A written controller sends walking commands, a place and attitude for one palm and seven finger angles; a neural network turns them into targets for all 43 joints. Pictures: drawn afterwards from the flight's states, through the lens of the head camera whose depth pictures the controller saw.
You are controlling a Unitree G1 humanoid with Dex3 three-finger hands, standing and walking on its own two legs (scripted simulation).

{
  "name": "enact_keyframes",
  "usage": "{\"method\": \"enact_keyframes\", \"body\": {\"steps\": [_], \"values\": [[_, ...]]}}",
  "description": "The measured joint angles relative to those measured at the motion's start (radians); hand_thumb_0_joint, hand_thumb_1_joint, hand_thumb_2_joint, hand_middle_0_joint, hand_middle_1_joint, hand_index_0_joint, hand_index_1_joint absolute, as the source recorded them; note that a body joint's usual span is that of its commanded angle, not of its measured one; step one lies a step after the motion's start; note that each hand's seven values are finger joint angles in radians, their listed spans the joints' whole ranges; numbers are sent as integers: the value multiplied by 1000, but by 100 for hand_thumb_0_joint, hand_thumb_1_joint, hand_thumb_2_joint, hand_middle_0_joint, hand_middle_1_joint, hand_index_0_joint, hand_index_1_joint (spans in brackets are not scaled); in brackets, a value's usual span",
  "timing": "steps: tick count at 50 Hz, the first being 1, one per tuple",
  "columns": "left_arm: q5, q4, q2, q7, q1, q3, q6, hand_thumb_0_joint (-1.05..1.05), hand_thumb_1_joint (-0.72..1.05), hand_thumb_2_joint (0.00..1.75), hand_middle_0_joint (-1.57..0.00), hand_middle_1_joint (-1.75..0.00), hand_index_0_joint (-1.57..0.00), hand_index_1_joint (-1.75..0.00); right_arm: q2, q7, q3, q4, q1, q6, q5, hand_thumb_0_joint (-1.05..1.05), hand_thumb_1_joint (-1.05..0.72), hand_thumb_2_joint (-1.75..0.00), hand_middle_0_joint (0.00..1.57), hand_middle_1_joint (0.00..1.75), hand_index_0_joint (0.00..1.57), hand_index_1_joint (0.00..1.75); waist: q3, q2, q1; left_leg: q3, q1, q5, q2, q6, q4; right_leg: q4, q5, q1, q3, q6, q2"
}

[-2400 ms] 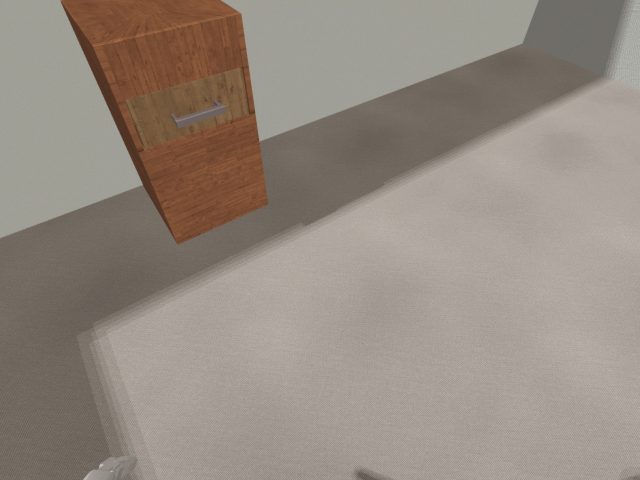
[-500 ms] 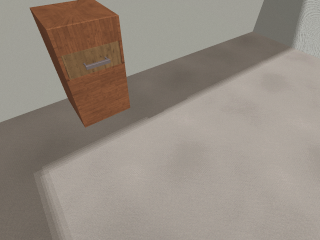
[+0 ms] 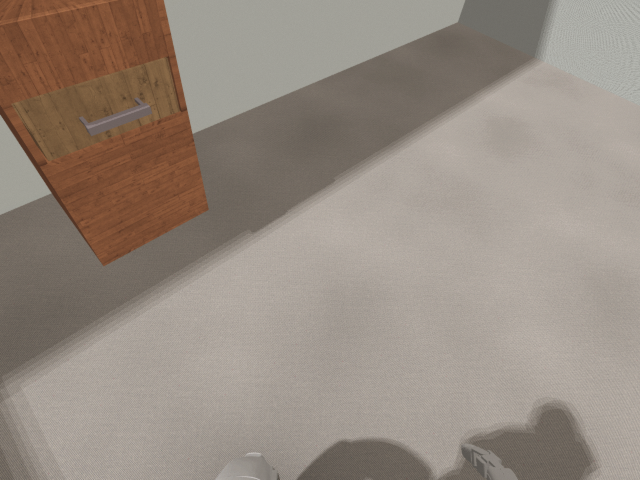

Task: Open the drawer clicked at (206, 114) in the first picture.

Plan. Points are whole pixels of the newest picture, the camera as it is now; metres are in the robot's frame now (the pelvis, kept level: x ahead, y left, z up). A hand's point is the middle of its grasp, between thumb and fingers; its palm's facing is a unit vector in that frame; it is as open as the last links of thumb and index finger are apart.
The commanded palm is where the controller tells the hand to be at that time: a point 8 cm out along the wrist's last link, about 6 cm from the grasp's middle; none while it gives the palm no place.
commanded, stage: walk to a spot facing it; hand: left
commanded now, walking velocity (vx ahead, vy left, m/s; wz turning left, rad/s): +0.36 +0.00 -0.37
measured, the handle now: (115, 114) +0.94 +0.64 -0.19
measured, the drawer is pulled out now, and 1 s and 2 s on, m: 0.00 0.00 0.00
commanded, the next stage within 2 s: turn to face it in 1.22 s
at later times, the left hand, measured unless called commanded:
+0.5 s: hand (237, 329) +0.35 +0.17 -0.14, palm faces -0.28 -0.95 -0.15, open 7.4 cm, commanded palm none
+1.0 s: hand (267, 265) +0.49 +0.14 -0.15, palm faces -0.31 -0.93 -0.20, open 7.3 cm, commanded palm none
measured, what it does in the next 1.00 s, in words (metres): walks ahead, turning right: right foot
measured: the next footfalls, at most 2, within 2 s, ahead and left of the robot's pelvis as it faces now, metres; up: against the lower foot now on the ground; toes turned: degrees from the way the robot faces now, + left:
right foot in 0.62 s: +0.36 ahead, -0.12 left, +0.00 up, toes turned -26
left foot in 1.06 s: +0.61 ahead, +0.03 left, +0.00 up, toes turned -14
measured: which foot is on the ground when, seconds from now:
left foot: down 0.00-0.62, up 0.64-1.00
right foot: down 0.00-0.00, up 0.02-0.60, down 0.62-1.00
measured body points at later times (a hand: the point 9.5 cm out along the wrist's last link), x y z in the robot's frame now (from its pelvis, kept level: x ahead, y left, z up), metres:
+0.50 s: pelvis +0.20 +0.03 +0.02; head +0.23 +0.03 +0.47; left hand +0.37 +0.22 -0.13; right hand +0.04 -0.15 -0.12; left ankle +0.09 +0.10 -0.72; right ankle +0.28 -0.13 -0.67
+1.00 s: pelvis +0.43 -0.04 +0.02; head +0.45 -0.04 +0.47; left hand +0.51 +0.19 -0.14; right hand +0.43 -0.30 -0.12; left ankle +0.56 +0.06 -0.70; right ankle +0.32 -0.10 -0.72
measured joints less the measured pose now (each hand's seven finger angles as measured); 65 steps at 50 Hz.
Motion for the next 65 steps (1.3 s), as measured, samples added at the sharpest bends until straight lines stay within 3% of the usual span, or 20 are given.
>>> {"method": "enact_keyframes", "body": {"steps": [4, 7, 12, 16, 22, 27, 29, 31, 32, 34, 35, 37, 40, 44, 48, 53, 56, 59, 62, 65], "values": [[-2, -16, 38, 1, -77, 23, 22, 0, 90, 90, -20, -30, -20, -30, 27, -13, 6, 6, 22, -10, -11, 0, -91, -90, 20, 30, 20, 30, 0, -16, 7, 69, 72, -94, 3, 59, 52, 582, 16, -239, -75, -43, -2], [10, -66, 67, -9, -157, 39, 24, 0, 91, 90, -20, -30, -20, -30, 44, -23, 7, 39, 83, -5, -14, 0, -91, -90, 20, 30, 20, 30, -17, -11, 3, 99, 166, -75, -5, 65, -54, 731, 138, -395, -165, -43, -36], [16, -150, 83, -18, -256, 58, 29, 0, 91, 90, -19, -30, -19, -30, 14, -44, -23, 80, 179, -17, -8, -2, -95, -90, 20, 30, 20, 30, -47, -7, -14, 158, 289, -64, -36, 72, -212, 717, 293, -573, -190, -24, -76], [18, -179, 81, -27, -316, 62, 44, 0, 91, 90, -19, -30, -19, -30, 4, -46, -22, 115, 255, -18, -10, -2, -94, -90, 20, 30, 20, 30, -47, -2, -36, 195, 368, -82, -56, 74, -281, 650, 354, -641, -189, -7, -100], [17, -185, 56, -39, -385, 45, 62, 0, 91, 90, -19, -30, -19, -30, 24, -47, -8, 159, 354, -15, -15, -1, -92, -90, 20, 30, 20, 30, -12, 12, -76, 242, 481, -141, -56, 52, -333, 424, 378, -628, -239, -8, -115], [12, -192, 20, -44, -441, 24, 58, 0, 91, 90, -19, -30, -19, -30, 51, -43, 5, 190, 416, -4, -21, 0, -91, -90, 20, 30, 20, 30, 30, 32, -113, 276, 557, -217, -27, 15, -326, 216, 307, -553, -308, -50, -77], [13, -199, 8, -43, -453, 16, 45, 0, 91, 90, -19, -30, -19, -30, 60, -40, 8, 204, 436, 5, -20, 0, -91, -90, 20, 30, 20, 30, 41, 43, -117, 291, 571, -267, 3, -6, -273, 157, 267, -506, -338, -78, -41], [16, -206, 5, -44, -446, 9, 19, 0, 91, 90, -19, -30, -19, -30, 72, -34, 11, 218, 458, 17, -14, 0, -91, -90, 20, 30, 20, 30, 39, 34, -107, 298, 538, -311, 42, -21, -97, 76, 300, -425, -359, -112, -17], [15, -207, 4, -40, -439, 10, 2, 0, 91, 90, -19, -30, -20, -30, 76, -29, 12, 222, 456, 26, -7, 0, -91, -90, 20, 30, 20, 30, 38, 31, -93, 266, 478, -286, 66, -23, 77, 97, 315, -422, -355, -125, -9], [1, -199, 3, -29, -419, 9, -17, 0, 91, 90, -20, -30, -20, -30, 76, -26, 8, 220, 413, 42, 2, 0, -91, -90, 20, 30, 20, 30, 49, 30, -82, 126, 322, -290, 64, -21, 440, 139, 258, -401, -344, -133, 10], [-4, -190, 5, -23, -404, 8, -18, 0, 91, 90, -20, -30, -20, -30, 74, -25, 4, 210, 386, 45, 2, 0, -91, -90, 20, 30, 20, 30, 50, 30, -81, 72, 249, -263, 58, -20, 560, 126, 238, -373, -338, -130, 18], [-20, -177, 12, -3, -370, 27, -27, -2, 92, 90, -20, -30, -20, -30, 68, -25, -5, 179, 326, 47, -3, 1, -91, -90, 20, 30, 20, 30, 39, 31, -75, 6, 121, -200, 65, -21, 652, 66, 237, -315, -326, -114, 33], [-9, -150, 44, 10, -325, 33, -33, -3, 94, 90, -20, -30, -20, -30, 50, -26, -14, 117, 227, 45, -13, 0, -91, -90, 20, 30, 20, 30, 14, 40, -69, -30, -17, -150, 96, -30, 571, -20, 251, -251, -299, -110, 47], [-1, -111, 53, 3, -270, 26, -28, -2, 94, 90, -20, -30, -20, -30, 2, -26, -33, 58, 131, 42, -18, 1, -95, -90, 20, 30, 20, 30, -14, 62, -63, -36, -89, -69, 119, -46, 340, -80, 237, -187, -270, -93, 44], [1, -93, 53, -5, -224, 20, -29, -1, 92, 90, -20, -30, -20, -30, -22, -7, -33, 38, 78, 36, -18, 1, -94, -90, 20, 30, 19, 30, -27, 59, -31, -24, -62, -17, 107, -47, 134, -96, 192, -132, -248, -68, 37], [-2, -76, 48, -9, -166, 18, -23, 0, 91, 90, -20, -30, -20, -30, -16, 0, -19, 39, 44, 18, -21, 0, -93, -90, 20, 30, 19, 30, -22, 22, 9, 29, 67, 19, 49, -24, -72, -20, 81, -84, -219, -29, 7], [-8, -52, 45, -11, -160, 19, -1, 0, 91, 90, -20, -30, -20, -30, 8, -7, -4, 31, 33, -7, -28, 0, -92, -90, 20, 30, 20, 30, 1, -10, 14, 84, 117, -59, 44, 17, -23, 366, 8, -222, -189, -40, -19], [-1, -48, 40, -21, -181, 27, 20, 0, 91, 90, -20, -30, -20, -30, 31, -21, 5, 29, 70, -17, -26, 0, -91, -90, 20, 30, 20, 30, 4, -2, -7, 115, 203, -86, 52, 13, -80, 644, 61, -372, -210, -32, -42], [4, -86, 44, -28, -223, 40, 35, 0, 91, 90, -20, -30, -20, -30, 33, -47, -17, 41, 113, -22, -12, -2, -95, -90, 20, 30, 20, 30, 11, -2, -16, 147, 279, -82, 51, 14, -158, 698, 145, -492, -220, -12, -77], [7, -131, 49, -32, -273, 53, 51, 0, 91, 90, -19, -30, -20, -30, 14, -49, -20, 68, 153, -8, -13, -2, -96, -90, 20, 30, 20, 30, 13, -2, -17, 178, 332, -88, 51, 9, -209, 639, 218, -570, -234, 8, -104]]}}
